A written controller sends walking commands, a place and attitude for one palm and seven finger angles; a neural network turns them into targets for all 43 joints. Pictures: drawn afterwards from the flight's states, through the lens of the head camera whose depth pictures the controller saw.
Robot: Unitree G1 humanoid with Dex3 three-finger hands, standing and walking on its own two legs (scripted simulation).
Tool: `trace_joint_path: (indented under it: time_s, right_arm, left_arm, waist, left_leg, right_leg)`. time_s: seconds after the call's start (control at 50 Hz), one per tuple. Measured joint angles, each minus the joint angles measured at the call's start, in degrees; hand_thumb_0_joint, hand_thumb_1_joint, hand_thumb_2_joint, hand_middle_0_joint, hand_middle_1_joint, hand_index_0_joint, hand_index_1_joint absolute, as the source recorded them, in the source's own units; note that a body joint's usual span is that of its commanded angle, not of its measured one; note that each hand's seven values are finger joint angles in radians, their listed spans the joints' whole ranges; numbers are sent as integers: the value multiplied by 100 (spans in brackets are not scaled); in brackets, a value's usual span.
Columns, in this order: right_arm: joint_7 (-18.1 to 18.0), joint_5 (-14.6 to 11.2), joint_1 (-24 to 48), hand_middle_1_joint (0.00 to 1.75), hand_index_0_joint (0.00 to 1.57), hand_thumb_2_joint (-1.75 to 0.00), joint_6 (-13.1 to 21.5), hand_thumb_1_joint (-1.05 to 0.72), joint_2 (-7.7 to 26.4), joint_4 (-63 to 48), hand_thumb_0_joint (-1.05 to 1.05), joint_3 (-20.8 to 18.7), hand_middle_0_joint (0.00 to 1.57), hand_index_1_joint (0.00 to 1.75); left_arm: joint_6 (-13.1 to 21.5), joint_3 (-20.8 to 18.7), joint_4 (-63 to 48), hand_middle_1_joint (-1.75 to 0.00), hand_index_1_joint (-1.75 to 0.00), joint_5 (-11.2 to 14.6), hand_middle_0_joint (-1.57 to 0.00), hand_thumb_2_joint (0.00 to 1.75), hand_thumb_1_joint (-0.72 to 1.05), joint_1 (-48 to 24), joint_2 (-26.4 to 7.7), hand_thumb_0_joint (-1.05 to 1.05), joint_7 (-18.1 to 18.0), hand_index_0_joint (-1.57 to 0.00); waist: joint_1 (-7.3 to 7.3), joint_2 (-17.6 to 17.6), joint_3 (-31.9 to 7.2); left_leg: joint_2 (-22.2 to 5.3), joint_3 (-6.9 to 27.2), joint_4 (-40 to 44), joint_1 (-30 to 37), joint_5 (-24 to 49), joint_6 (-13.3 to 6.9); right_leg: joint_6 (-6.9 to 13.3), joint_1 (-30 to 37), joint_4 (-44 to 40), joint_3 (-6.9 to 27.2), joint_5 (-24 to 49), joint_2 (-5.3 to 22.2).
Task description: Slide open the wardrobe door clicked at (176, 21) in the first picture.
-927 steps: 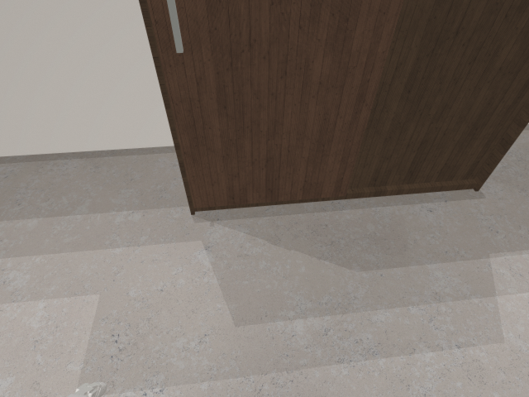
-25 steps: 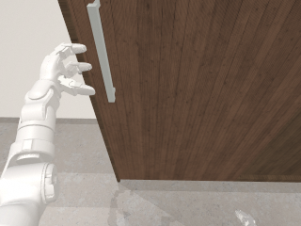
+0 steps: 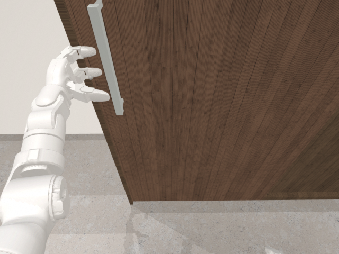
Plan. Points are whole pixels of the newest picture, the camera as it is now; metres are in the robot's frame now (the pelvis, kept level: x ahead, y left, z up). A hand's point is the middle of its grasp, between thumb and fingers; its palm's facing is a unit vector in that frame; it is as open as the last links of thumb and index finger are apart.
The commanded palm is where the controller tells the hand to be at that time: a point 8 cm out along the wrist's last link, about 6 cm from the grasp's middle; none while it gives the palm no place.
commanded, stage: feel for the door with the fingertips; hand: left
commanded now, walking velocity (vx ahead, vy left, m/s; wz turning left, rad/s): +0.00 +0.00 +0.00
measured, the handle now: (111, 66) +0.51 +0.16 +0.20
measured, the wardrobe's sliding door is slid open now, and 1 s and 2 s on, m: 0.00 0.00 0.00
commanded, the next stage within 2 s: slide the fingers in behind the handle in 0.14 s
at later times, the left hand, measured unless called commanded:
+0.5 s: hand (91, 75) +0.46 +0.19 +0.20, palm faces +0.03 -1.00 +0.02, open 13.6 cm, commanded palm +0.44 +0.24 +0.20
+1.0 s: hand (106, 76) +0.46 +0.16 +0.20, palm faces +0.01 -1.00 +0.00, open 13.9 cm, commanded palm +0.44 +0.21 +0.20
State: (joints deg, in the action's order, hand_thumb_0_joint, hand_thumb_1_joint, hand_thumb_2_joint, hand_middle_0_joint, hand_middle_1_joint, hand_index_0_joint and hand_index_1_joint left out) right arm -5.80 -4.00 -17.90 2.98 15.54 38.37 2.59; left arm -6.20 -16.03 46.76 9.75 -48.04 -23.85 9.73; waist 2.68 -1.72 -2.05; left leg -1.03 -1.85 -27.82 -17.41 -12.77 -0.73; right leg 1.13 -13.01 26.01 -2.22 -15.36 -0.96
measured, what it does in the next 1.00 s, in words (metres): stands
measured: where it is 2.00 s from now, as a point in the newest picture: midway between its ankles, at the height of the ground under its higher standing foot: outside the picture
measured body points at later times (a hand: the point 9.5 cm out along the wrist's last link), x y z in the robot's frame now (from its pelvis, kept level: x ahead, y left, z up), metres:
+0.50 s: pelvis +0.00 +0.00 +0.00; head +0.02 +0.00 +0.45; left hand +0.46 +0.25 +0.20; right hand +0.08 -0.26 -0.12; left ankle +0.02 +0.11 -0.74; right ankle -0.02 -0.11 -0.74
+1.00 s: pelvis +0.01 +0.01 +0.00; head +0.02 +0.00 +0.45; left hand +0.45 +0.21 +0.20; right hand +0.11 -0.25 -0.11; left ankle +0.02 +0.11 -0.74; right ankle -0.02 -0.11 -0.74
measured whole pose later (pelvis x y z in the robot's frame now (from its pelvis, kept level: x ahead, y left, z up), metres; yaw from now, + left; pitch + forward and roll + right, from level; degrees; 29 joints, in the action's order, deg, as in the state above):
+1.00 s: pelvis +0.01 +0.01 +0.00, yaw +0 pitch +3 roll -1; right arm -4.7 -3.8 -17.4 4.2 14.9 38.6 2.3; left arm -5.7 -12.3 45.2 9.8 -49.0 -18.8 6.6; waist 2.2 -2.1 -2.6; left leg -0.6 -2.1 -28.8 -18.2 -13.7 -1.2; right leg 0.6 -13.7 26.7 -2.0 -16.1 -0.5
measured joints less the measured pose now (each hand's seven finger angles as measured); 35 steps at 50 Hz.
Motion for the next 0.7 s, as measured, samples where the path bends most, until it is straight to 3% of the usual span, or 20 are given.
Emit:
trace_joint_path:
  time_s: [0.3, 0.54, 0.7]
  right_arm:
    - [36, 28, -222, 29, 20, -90, 96, -91, 98, 145, 1, -94, 20, 30]
    - [52, 13, -173, 30, 21, -90, 121, -91, 17, 75, 1, -26, 20, 30]
    - [86, 13, -131, 30, 21, -90, 166, -91, 8, 49, 1, -39, 20, 30]
  left_arm:
    - [392, -25, 690, -123, -124, -21, -35, 30, -50, -392, -136, -1, 135, -35]
    - [421, -17, 787, -124, -123, 7, -34, 30, -50, -459, -132, -1, 182, -35]
    - [300, 220, 425, -122, -122, 43, -32, 30, -50, -326, 134, -1, 26, -32]
  waist:
    - [80, -3, -36]
    - [77, -10, -55]
    - [8, -22, -54]
  left_leg:
    - [3, 22, -133, -248, -51, -11]
    - [15, 1, -198, -313, -75, -40]
    - [50, -2, -199, -303, -84, -62]
  right_leg:
    - [-12, -226, 102, -20, -42, 4]
    - [-40, -287, 149, 1, -49, 20]
    - [-64, -277, 160, 3, -64, 55]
